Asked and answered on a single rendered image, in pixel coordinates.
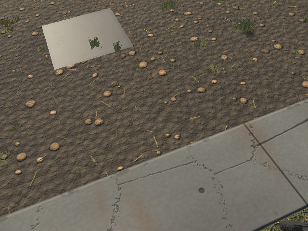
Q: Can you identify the robot right hand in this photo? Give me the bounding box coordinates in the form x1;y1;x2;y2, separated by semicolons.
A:
279;220;308;231

